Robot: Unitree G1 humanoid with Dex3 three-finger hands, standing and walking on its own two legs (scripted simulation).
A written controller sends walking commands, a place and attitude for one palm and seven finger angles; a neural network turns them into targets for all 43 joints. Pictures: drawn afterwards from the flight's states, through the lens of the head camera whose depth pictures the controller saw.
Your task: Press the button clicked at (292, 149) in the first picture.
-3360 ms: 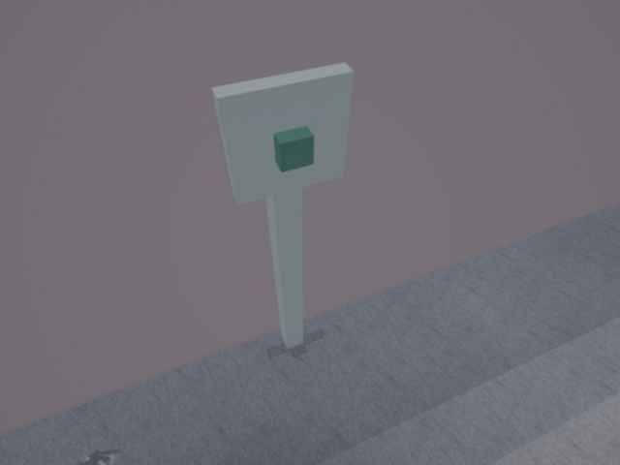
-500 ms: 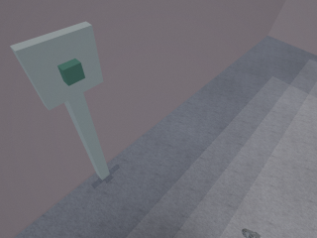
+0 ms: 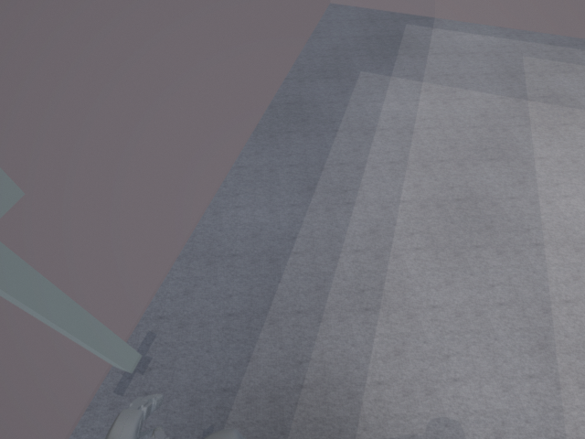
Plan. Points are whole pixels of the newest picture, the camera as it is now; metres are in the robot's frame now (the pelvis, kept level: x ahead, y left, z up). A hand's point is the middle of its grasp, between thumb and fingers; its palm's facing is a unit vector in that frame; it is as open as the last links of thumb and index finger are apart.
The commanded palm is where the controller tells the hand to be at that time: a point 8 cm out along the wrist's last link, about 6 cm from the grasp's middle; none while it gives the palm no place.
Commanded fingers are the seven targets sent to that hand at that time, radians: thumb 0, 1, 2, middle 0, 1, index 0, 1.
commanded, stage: walk to a spot facing it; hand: left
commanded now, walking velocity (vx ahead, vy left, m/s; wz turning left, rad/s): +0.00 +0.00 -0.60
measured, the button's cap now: out of the picture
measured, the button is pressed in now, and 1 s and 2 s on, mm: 0 0 0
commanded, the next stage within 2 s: turn to face it in 1.92 s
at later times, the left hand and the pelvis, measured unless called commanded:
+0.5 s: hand (148, 433) +0.15 +0.23 -0.16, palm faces -0.26 -0.95 -0.18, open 7.4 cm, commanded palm none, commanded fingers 0.00 0.90 0.90 -0.20 -0.30 -0.20 -0.30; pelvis +0.01 +0.05 +0.02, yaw -19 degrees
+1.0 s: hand (212, 405) +0.19 +0.14 -0.15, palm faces -0.54 -0.81 -0.21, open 7.4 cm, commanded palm none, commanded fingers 0.00 0.90 0.90 -0.20 -0.30 -0.20 -0.30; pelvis +0.06 -0.01 +0.01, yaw -37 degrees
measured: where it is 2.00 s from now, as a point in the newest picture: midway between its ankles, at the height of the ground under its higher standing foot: (391, 369)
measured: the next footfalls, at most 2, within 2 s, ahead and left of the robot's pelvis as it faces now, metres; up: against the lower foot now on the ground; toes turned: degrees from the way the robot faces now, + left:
left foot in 0.30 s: +0.09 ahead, +0.13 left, +0.00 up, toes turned -6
right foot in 0.76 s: -0.03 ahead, -0.08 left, +0.00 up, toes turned -36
